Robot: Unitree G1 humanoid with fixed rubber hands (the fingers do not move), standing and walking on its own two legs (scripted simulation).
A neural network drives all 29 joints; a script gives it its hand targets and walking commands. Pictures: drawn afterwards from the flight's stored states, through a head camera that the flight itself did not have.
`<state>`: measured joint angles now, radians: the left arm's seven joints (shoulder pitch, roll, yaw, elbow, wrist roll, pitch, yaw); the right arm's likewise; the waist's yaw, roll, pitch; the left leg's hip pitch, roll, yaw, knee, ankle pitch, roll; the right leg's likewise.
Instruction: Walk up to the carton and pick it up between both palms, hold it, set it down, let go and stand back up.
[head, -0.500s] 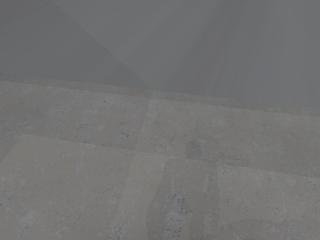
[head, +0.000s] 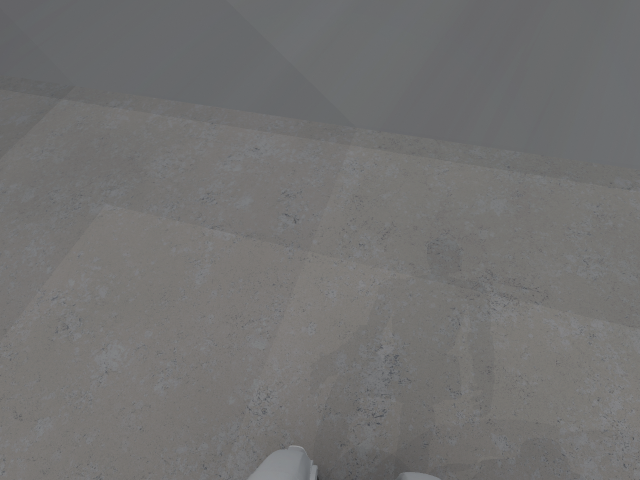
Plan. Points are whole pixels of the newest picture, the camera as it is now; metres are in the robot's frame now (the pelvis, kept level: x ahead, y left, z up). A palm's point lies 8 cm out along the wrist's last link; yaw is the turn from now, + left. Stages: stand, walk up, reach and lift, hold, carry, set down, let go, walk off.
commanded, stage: walk up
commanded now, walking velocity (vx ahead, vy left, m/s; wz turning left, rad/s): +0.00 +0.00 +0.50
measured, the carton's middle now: out of the picture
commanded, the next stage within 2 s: none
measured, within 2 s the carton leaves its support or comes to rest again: neither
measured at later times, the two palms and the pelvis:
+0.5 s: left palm out of the picture -0.12 +0.23 -0.16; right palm (467, 460) +0.15 -0.16 -0.13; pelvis -0.03 +0.02 -0.01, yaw +19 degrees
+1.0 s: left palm out of the picture -0.05 +0.32 -0.12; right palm out of the picture +0.05 -0.16 -0.09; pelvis -0.06 +0.06 +0.02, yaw +29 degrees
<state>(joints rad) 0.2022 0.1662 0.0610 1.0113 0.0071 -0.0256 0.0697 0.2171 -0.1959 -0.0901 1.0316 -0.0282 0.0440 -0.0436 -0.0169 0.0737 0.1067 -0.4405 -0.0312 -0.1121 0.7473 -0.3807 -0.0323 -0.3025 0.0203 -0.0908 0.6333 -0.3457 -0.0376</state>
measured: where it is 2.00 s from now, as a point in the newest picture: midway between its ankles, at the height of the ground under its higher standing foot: outside the picture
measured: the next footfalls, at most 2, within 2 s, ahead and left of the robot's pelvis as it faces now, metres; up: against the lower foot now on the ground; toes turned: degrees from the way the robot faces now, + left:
left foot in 0.48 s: -0.02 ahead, +0.12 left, +0.00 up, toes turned +26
right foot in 1.34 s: +0.02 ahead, -0.09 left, +0.00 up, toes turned +39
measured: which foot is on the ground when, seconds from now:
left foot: up 0.00-0.46, down 0.48-1.00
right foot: down 0.00-0.50, up 0.52-1.00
